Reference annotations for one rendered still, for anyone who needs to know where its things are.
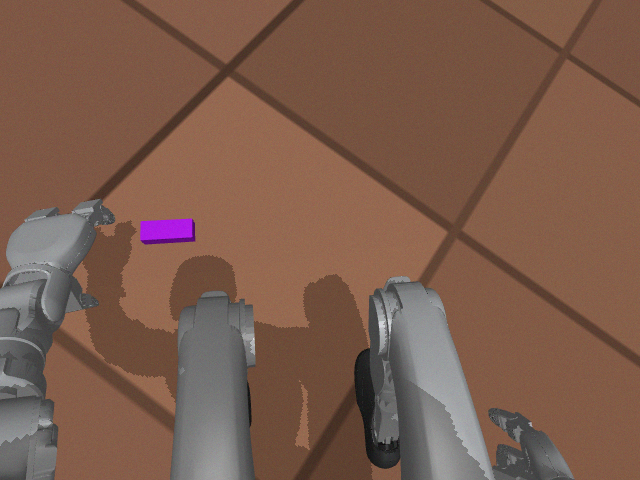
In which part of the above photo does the left robot arm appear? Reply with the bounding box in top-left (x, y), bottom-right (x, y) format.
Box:
top-left (0, 264), bottom-right (72, 480)

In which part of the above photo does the small box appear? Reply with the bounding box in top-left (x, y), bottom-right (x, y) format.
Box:
top-left (140, 219), bottom-right (195, 245)

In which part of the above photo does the right robot foot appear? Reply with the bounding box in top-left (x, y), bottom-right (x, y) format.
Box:
top-left (354, 348), bottom-right (400, 469)

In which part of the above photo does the right robot hand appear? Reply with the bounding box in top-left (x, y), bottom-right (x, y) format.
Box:
top-left (488, 408), bottom-right (575, 480)

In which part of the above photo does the left robot hand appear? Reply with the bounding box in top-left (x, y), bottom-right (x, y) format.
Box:
top-left (6, 199), bottom-right (115, 313)

